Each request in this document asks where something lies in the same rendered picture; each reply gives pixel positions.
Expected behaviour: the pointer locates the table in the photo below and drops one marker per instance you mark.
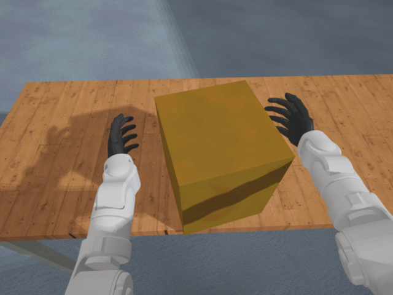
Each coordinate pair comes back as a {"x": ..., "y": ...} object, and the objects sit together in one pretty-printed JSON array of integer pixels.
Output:
[{"x": 53, "y": 147}]

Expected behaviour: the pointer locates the left robot upper arm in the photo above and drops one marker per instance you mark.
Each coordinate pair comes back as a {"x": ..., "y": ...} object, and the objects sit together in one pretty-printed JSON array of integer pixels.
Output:
[{"x": 101, "y": 282}]

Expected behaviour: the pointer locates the robot left forearm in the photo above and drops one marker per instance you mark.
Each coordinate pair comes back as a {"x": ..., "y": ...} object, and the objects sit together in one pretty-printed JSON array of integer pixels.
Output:
[{"x": 108, "y": 240}]

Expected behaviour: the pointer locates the right robot upper arm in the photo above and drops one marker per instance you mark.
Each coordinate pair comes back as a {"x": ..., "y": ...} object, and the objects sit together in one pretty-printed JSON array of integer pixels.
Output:
[{"x": 366, "y": 254}]

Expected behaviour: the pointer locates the robot right forearm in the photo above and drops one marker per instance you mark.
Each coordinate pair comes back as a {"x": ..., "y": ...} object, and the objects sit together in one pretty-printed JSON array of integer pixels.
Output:
[{"x": 348, "y": 200}]

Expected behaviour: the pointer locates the carton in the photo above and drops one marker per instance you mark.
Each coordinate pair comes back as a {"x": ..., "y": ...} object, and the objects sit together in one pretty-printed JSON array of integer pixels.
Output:
[{"x": 224, "y": 155}]

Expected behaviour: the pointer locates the robot left hand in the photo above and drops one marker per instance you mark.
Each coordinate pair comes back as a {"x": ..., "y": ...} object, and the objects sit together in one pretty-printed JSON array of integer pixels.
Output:
[{"x": 116, "y": 142}]

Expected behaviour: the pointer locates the robot right hand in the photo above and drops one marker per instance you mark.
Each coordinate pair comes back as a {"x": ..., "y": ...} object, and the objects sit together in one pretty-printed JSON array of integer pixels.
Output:
[{"x": 298, "y": 120}]

